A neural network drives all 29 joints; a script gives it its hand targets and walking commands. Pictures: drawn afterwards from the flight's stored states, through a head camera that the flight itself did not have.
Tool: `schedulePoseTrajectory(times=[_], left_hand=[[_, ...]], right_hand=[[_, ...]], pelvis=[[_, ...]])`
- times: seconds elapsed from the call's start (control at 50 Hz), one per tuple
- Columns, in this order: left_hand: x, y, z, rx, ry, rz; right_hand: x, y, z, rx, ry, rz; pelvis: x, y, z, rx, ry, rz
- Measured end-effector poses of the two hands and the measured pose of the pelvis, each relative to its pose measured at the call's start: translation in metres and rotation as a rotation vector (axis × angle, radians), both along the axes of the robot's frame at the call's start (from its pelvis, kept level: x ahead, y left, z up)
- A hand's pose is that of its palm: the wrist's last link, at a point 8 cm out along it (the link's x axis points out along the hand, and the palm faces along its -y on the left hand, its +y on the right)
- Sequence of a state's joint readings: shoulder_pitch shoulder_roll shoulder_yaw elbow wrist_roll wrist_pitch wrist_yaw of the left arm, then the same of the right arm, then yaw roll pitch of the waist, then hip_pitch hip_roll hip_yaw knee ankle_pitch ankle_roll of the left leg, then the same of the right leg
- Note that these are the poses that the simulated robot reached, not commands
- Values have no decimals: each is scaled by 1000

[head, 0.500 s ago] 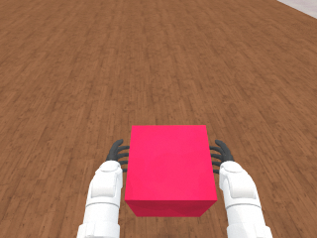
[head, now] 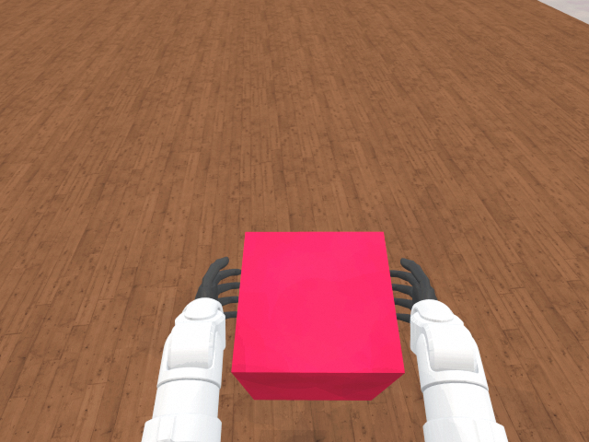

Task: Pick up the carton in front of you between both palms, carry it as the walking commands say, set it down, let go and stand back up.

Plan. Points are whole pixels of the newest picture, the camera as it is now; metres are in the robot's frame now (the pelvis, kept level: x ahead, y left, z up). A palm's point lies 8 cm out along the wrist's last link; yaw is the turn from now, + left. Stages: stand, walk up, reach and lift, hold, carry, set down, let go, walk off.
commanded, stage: hold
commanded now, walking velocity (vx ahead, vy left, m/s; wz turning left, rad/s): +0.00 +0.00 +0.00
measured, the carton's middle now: (313, 322) +0.32 +0.00 -0.06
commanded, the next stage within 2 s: set down in 0.68 s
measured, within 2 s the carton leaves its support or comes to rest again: neither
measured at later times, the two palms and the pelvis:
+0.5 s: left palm (208, 306) +0.28 +0.15 +0.05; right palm (427, 310) +0.28 -0.15 +0.05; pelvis -0.01 +0.00 +0.00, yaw -1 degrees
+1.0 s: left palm (221, 292) +0.33 +0.14 +0.01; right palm (413, 297) +0.32 -0.15 +0.01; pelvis +0.00 +0.00 -0.01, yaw -1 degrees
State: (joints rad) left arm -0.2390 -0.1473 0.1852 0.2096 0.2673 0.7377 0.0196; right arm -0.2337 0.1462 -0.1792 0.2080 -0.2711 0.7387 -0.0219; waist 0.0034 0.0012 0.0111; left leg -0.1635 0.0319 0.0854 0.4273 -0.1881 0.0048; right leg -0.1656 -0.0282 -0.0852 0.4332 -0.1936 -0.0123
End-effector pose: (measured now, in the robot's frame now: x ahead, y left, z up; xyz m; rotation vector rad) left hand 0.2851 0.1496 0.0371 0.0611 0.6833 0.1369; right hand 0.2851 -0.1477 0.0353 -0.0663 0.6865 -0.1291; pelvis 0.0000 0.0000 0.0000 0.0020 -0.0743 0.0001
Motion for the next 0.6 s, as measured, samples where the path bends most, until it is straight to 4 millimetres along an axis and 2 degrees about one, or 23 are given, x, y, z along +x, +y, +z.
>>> schedulePoseTrajectory(times=[0.32, 0.6], left_hand=[[-8, 0, 7, -16, -17, -3], [3, -1, 9, -16, -14, -1]], right_hand=[[-10, -1, 8, 14, -16, -14], [0, -2, 9, 19, -13, -26]], pelvis=[[-12, 2, -2, -3, -84, -6], [-3, 2, -2, -3, -77, -9]])
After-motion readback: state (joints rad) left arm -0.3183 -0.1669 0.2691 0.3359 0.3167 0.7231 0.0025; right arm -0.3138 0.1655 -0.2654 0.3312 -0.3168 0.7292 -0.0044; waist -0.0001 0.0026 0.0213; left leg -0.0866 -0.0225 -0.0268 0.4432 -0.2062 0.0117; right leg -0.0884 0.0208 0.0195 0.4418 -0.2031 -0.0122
